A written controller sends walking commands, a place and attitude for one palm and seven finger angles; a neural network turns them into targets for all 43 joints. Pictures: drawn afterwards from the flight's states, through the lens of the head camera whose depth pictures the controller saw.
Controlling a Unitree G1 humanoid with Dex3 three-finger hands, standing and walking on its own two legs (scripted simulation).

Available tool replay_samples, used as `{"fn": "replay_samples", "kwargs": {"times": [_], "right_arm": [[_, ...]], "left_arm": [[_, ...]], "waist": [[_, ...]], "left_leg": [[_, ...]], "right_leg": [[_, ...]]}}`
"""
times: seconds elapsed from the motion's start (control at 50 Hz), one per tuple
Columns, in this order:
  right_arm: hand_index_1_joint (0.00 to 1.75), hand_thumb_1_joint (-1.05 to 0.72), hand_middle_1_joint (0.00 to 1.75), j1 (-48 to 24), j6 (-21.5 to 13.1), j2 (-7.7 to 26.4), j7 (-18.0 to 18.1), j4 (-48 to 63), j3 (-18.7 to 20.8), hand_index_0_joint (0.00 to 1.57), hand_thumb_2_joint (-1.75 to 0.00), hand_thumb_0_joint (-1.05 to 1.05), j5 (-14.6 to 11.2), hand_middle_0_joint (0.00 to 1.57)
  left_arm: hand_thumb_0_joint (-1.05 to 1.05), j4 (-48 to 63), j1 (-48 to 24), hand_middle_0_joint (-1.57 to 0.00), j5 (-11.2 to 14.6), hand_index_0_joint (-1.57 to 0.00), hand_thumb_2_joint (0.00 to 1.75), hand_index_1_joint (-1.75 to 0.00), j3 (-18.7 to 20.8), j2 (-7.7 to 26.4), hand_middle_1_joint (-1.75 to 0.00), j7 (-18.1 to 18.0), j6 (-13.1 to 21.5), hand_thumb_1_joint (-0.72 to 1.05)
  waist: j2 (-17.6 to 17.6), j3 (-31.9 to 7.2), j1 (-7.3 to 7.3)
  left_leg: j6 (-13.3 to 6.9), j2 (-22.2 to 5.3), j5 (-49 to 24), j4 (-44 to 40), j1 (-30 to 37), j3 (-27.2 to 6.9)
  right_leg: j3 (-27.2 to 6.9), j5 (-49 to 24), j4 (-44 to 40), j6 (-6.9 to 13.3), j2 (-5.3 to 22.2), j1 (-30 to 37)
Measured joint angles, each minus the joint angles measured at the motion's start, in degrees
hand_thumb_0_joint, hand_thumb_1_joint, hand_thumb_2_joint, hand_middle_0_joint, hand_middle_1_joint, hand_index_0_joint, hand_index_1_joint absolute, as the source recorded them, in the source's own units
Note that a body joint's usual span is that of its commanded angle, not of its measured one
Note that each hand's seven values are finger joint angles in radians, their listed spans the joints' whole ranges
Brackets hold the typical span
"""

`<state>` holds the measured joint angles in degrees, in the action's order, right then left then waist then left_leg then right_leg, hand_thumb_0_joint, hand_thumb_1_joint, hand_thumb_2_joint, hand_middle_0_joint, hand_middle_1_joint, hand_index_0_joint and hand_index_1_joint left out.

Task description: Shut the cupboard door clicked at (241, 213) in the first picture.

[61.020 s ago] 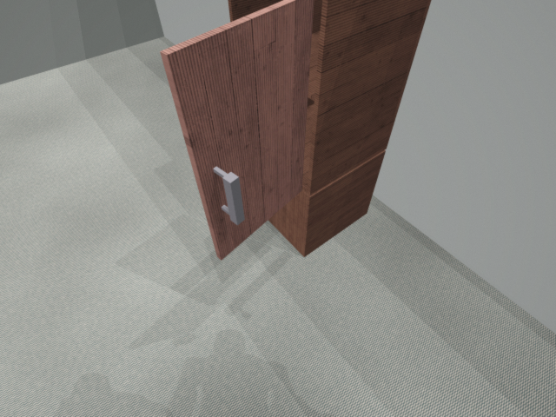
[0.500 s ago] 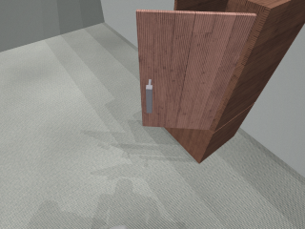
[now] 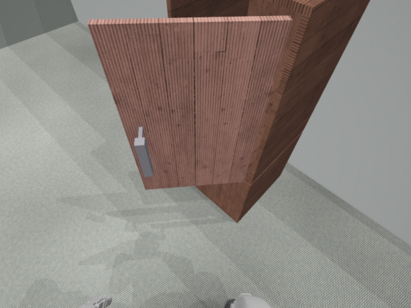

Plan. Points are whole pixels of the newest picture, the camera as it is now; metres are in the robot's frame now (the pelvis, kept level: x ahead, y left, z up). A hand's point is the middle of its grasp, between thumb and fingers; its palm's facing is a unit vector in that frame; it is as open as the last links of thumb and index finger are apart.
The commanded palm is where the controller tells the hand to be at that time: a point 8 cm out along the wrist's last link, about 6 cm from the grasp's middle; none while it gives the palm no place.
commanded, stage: come to a stop and stand still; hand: left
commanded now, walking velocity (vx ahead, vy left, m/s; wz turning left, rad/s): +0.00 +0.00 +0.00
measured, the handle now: (144, 152) +0.50 +0.16 -0.08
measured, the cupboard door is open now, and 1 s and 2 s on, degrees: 50 50 50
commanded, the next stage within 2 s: look again from close up in 0.94 s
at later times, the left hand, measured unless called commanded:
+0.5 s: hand out of the picture +0.10 +0.19 -0.17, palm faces +0.09 -0.97 -0.22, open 7.3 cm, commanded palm none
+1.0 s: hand out of the picture +0.05 +0.18 -0.17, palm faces +0.03 -0.99 -0.17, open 7.3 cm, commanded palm none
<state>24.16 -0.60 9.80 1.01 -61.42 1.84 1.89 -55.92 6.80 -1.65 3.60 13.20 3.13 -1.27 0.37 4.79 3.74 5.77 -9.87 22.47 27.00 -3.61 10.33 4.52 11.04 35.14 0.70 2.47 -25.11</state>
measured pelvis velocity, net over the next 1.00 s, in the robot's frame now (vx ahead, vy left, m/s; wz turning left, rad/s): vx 0.05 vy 0.01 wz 0.01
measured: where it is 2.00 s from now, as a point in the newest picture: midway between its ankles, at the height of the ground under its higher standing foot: outside the picture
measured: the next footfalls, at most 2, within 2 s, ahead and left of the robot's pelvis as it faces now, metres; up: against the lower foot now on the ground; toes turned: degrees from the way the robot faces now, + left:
right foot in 0.02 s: +0.09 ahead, -0.12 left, +0.00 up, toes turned +0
left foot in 0.50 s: +0.07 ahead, +0.11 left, +0.00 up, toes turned +3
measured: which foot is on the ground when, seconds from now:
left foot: down 0.00-0.02, up 0.04-0.48, down 0.50-1.00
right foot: up 0.00-0.00, down 0.02-1.00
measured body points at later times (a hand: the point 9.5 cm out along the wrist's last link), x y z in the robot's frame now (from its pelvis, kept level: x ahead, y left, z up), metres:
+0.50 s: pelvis +0.05 -0.01 +0.00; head +0.09 +0.00 +0.45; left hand +0.10 +0.24 -0.15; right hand +0.18 -0.25 -0.13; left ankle +0.03 +0.11 -0.73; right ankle +0.09 -0.12 -0.73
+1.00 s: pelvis +0.05 +0.01 +0.02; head +0.05 +0.02 +0.46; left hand +0.05 +0.23 -0.15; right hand +0.05 -0.22 -0.14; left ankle +0.03 +0.11 -0.73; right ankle +0.05 -0.12 -0.73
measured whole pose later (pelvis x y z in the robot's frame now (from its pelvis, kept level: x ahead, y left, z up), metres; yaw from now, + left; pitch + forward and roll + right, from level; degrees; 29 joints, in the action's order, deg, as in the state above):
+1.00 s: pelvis +0.05 +0.01 +0.02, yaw +0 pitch -1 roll +0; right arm 15.0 0.3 9.6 1.1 -64.2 -0.4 0.2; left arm -64.3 14.5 -0.8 0.0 9.5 -1.3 -0.5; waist 1.7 1.7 -0.2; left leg -1.6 0.8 12.9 21.5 -7.7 3.5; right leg -0.8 11.7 22.3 -1.0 1.1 -9.6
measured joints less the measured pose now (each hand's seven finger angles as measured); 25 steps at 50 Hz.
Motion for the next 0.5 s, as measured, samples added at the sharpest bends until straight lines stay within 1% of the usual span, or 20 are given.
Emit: {"fn": "replay_samples", "kwargs": {"times": [0.02, 0.04, 0.06, 0.08, 0.1, 0.12, 0.14, 0.18, 0.26, 0.36, 0.4, 0.44, 0.48, 0.5], "right_arm": [[0.30, -0.91, 0.30, 0.68, 0.21, -0.05, -0.21, -0.35, 0.12, 0.21, -0.90, 0.01, -0.29, 0.20], [0.30, -0.91, 0.30, -0.10, 0.77, 0.43, -0.32, -0.98, 0.26, 0.21, -0.90, 0.01, -0.68, 0.20], [0.30, -0.91, 0.30, -1.43, 1.48, 0.99, -0.23, -1.30, 0.40, 0.20, -0.90, 0.01, -1.00, 0.20], [0.30, -0.91, 0.30, -2.78, 1.94, 1.41, -0.04, -1.30, 0.50, 0.20, -0.90, 0.01, -1.20, 0.20], [0.30, -0.91, 0.30, -4.01, 2.09, 1.68, 0.15, -1.05, 0.56, 0.20, -0.90, 0.01, -1.32, 0.20], [0.30, -0.91, 0.30, -5.11, 2.06, 1.85, 0.30, -0.66, 0.53, 0.20, -0.90, 0.01, -1.40, 0.20], [0.30, -0.91, 0.30, -6.15, 2.02, 1.91, 0.41, -0.15, 0.43, 0.20, -0.90, 0.01, -1.48, 0.20], [0.30, -0.91, 0.30, -8.12, 2.10, 1.79, 0.46, 1.00, 0.23, 0.20, -0.90, 0.01, -1.70, 0.20], [0.30, -0.91, 0.30, -11.94, 3.08, 1.39, 0.06, 3.18, 0.24, 0.20, -0.90, 0.01, -1.68, 0.19], [0.30, -0.91, 0.30, -16.57, 4.03, 1.40, -0.56, 5.83, 0.61, 0.20, -0.90, 0.00, -1.52, 0.19], [0.30, -0.91, 0.30, -17.84, 3.99, 1.37, -0.72, 6.80, 0.67, 0.20, -0.90, 0.00, -1.56, 0.19], [0.30, -0.91, 0.30, -18.55, 3.66, 1.28, -0.79, 7.60, 0.60, 0.20, -0.90, 0.00, -1.59, 0.19], [0.30, -0.91, 0.30, -18.50, 3.01, 1.27, -0.88, 8.10, 0.33, 0.20, -0.90, 0.00, -1.54, 0.19], [0.30, -0.91, 0.30, -18.01, 2.56, 1.59, -0.99, 8.35, 0.18, 0.20, -0.90, 0.00, -1.46, 0.19]], "left_arm": [[0.00, 0.37, 0.02, -0.20, -0.08, -0.20, 0.89, -0.30, -0.16, 0.20, -0.30, -0.05, 0.87, 0.91], [0.00, 0.23, -0.46, -0.20, -0.08, -0.20, 0.89, -0.30, -0.07, -0.45, -0.30, -0.55, 1.86, 0.91], [0.00, 0.06, -0.86, -0.20, 0.11, -0.20, 0.89, -0.30, -0.27, -1.30, -0.30, -1.09, 2.53, 0.91], [0.00, -0.14, -0.99, -0.20, 0.25, -0.20, 0.89, -0.30, -0.64, -2.06, -0.30, -1.59, 2.92, 0.91], [0.00, -0.42, -0.97, -0.20, 0.36, -0.20, 0.89, -0.30, -1.04, -2.74, -0.30, -2.13, 2.99, 0.91], [0.00, -0.76, -0.83, -0.20, 0.41, -0.20, 0.89, -0.30, -1.42, -3.37, -0.30, -2.64, 2.86, 0.91], [0.00, -1.10, -0.61, -0.20, 0.39, -0.20, 0.89, -0.30, -1.77, -3.92, -0.30, -3.06, 2.69, 0.91], [0.00, -1.59, -0.09, -0.20, 0.41, -0.20, 0.89, -0.30, -2.14, -4.77, -0.30, -3.68, 2.45, 0.91], [-0.01, -1.51, 0.17, -0.20, 0.29, -0.21, 0.89, -0.30, -1.90, -4.86, -0.30, -4.43, 2.11, 0.93], [-0.01, -1.17, 0.86, -0.20, -0.02, -0.21, 0.89, -0.30, -1.43, -4.14, -0.30, -4.78, 1.48, 0.92], [0.00, -1.01, 1.43, -0.20, -0.19, -0.21, 0.89, -0.30, -1.16, -3.50, -0.30, -4.81, 1.21, 0.91], [0.00, -0.97, 2.15, -0.20, -0.30, -0.21, 0.89, -0.30, -0.90, -2.70, -0.30, -4.78, 0.90, 0.91], [0.00, -1.14, 3.14, -0.20, -0.12, -0.21, 0.89, -0.30, -0.71, -1.88, -0.30, -4.72, 0.58, 0.91], [0.00, -1.24, 3.80, -0.20, 0.02, -0.21, 0.89, -0.30, -0.69, -1.70, -0.30, -4.70, 0.35, 0.91]], "waist": [[0.49, -0.34, -0.02], [-0.44, 0.24, -0.50], [-1.59, 1.09, -0.55], [-2.30, 1.66, -0.47], [-2.64, 1.96, -0.44], [-2.77, 1.91, -0.48], [-2.74, 1.62, -0.58], [-2.35, 0.75, -1.01], [-1.85, -0.53, -2.55], [-0.98, -0.75, -4.22], [-0.31, -0.77, -4.74], [0.49, -0.85, -5.11], [1.09, -1.20, -5.26], [0.59, -1.74, -5.26]], "left_leg": [[-0.32, -0.09, 2.02, 4.05, -1.26, -0.20], [-1.45, -0.38, 5.43, 11.05, -3.76, -2.20], [-2.53, 0.25, 8.07, 18.74, -6.88, -5.11], [-3.19, 1.51, 8.92, 25.38, -9.98, -7.25], [-3.51, 2.77, 8.43, 29.90, -12.58, -8.29], [-3.63, 3.79, 7.36, 32.21, -14.70, -8.56], [-3.65, 4.64, 6.25, 32.66, -16.36, -8.44], [-3.46, 6.14, 4.55, 30.27, -18.48, -7.96], [-2.83, 8.48, 3.14, 25.56, -20.50, -7.95], [-2.59, 9.98, 2.88, 24.20, -21.02, -8.76], [-2.74, 10.04, 2.70, 21.97, -19.94, -9.01], [-2.97, 9.88, 1.21, 17.15, -17.61, -9.09], [-3.34, 9.46, -4.09, 8.69, -13.59, -9.06], [-4.13, 8.82, -6.54, 4.43, -11.46, -9.53]], "right_leg": [[-0.21, -0.23, -3.06, 0.86, 0.13, 2.17], [-0.02, 0.71, -1.31, 1.33, -0.62, 1.70], [0.44, 1.72, 0.23, 1.54, -1.31, 1.65], [0.83, 2.20, 0.31, 1.64, -1.68, 2.25], [1.09, 2.13, -0.71, 1.72, -1.91, 3.30], [1.28, 1.59, -2.28, 1.68, -2.07, 4.42], [1.40, 0.97, -3.91, 1.75, -2.17, 5.40], [1.48, 0.12, -6.53, 2.13, -2.25, 6.82], [1.85, -0.28, -8.99, 2.49, -2.27, 8.44], [1.97, -0.16, -9.28, 2.17, -1.50, 8.86], [1.88, -0.09, -8.97, 1.79, -0.95, 8.61], [1.73, 0.18, -8.24, 1.25, -0.32, 8.17], [1.62, 0.95, -6.60, 0.43, 0.16, 7.45], [1.91, 1.61, -5.34, -0.04, -0.11, 6.85]]}}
